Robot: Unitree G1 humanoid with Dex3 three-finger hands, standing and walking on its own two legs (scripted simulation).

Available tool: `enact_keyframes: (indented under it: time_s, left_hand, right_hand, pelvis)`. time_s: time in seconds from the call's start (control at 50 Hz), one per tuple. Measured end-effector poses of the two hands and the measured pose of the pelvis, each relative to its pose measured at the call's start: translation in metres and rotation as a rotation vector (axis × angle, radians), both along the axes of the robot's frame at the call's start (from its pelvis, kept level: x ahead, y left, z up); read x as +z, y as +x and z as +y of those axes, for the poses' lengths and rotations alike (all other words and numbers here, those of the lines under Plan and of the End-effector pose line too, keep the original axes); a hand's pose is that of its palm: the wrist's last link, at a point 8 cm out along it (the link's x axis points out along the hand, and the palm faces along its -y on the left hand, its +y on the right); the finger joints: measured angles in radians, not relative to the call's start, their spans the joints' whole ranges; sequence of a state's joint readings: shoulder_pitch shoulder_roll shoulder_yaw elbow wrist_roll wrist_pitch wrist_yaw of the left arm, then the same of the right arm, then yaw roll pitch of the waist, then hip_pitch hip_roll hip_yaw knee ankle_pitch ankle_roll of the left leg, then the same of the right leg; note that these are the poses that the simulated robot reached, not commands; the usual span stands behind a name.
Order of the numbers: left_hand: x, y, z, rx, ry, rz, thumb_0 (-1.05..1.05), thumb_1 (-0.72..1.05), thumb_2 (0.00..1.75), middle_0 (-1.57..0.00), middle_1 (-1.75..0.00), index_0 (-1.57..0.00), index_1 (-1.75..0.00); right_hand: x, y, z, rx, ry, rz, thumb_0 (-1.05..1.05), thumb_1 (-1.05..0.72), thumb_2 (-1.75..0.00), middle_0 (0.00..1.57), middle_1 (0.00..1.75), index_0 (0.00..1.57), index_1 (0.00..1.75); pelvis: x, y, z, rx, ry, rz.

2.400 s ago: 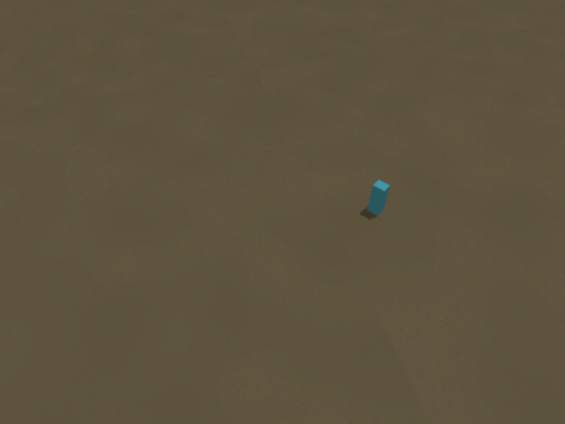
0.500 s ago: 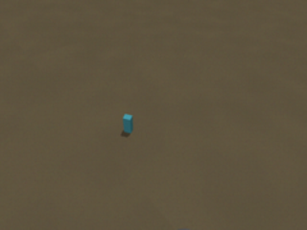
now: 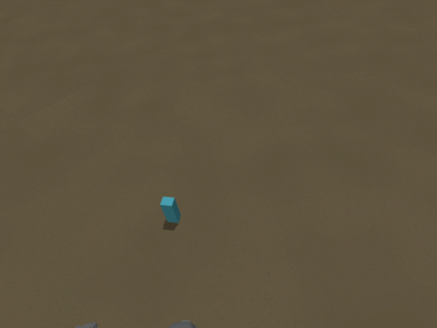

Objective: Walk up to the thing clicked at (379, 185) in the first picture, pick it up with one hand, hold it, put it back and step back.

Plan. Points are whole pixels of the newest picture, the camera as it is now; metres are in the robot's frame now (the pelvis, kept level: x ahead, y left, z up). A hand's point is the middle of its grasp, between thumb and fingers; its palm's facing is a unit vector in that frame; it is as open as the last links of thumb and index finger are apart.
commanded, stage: walk up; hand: left
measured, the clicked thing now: (171, 210) +0.78 +0.32 -0.68
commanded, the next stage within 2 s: none
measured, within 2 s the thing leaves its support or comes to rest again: neither
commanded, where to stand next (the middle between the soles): +0.42 +0.05 m, yaw +0 degrees
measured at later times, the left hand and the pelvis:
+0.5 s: hand (102, 282) +0.26 +0.30 -0.13, palm faces -0.12 -0.92 -0.37, open 7.4 cm; pelvis +0.18 +0.03 +0.00, yaw -2 degrees
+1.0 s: hand (107, 243) +0.36 +0.33 -0.16, palm faces -0.05 -0.91 -0.41, open 7.4 cm; pelvis +0.32 +0.05 -0.02, yaw -1 degrees
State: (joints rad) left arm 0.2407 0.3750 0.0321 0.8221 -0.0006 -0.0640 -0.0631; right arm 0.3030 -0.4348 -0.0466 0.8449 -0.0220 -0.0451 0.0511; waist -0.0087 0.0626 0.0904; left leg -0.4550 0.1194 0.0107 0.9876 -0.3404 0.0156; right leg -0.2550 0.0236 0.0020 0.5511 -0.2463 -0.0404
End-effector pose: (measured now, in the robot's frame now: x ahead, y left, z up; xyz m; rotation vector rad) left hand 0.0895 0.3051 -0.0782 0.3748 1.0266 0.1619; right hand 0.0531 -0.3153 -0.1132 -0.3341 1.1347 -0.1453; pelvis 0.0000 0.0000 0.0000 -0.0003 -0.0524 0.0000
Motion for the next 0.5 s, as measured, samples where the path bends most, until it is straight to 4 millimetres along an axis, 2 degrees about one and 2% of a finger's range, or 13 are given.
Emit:
enact_keyframes:
  time_s: [0.14, 0.22, 0.28, 0.38, 0.5]
  left_hand:
    - [-0.019, 0.005, 0.026, 0.052, -0.016, 0.093, 0.00, 0.90, 0.90, -0.21, -0.30, -0.20, -0.30]
    - [-0.041, 0.023, 0.048, 0.062, -0.014, 0.156, 0.01, 0.90, 0.90, -0.21, -0.30, -0.20, -0.30]
    - [-0.045, 0.047, 0.053, 0.042, -0.008, 0.196, 0.01, 0.90, 0.90, -0.21, -0.30, -0.20, -0.30]
    - [-0.035, 0.100, 0.053, -0.003, -0.016, 0.173, 0.01, 0.90, 0.90, -0.21, -0.30, -0.20, -0.30]
    - [-0.018, 0.166, 0.041, -0.038, 0.003, 0.126, 0.01, 0.90, 0.90, -0.21, -0.30, -0.20, -0.30]
  right_hand:
    - [0.011, 0.072, 0.015, 0.039, -0.028, -0.016, 0.01, -0.91, -0.90, 0.20, 0.30, 0.20, 0.30]
    - [0.014, 0.109, 0.026, 0.036, -0.068, -0.063, 0.01, -0.91, -0.90, 0.20, 0.30, 0.20, 0.30]
    - [0.022, 0.124, 0.033, -0.001, -0.068, -0.095, 0.01, -0.91, -0.90, 0.20, 0.30, 0.20, 0.30]
    - [0.032, 0.133, 0.035, -0.038, -0.067, -0.057, 0.01, -0.90, -0.90, 0.21, 0.30, 0.20, 0.30]
    - [0.021, 0.142, 0.020, -0.072, -0.045, 0.016, 0.01, -0.90, -0.90, 0.21, 0.30, 0.20, 0.30]
  pelvis:
    - [-0.004, 0.056, 0.016, -0.003, -0.025, 0.012]
    - [-0.015, 0.090, 0.032, -0.012, 0.000, 0.011]
    - [-0.012, 0.109, 0.037, -0.030, 0.002, 0.006]
    - [0.000, 0.140, 0.037, -0.045, 0.007, 0.004]
    - [0.001, 0.181, 0.027, -0.042, 0.010, 0.007]
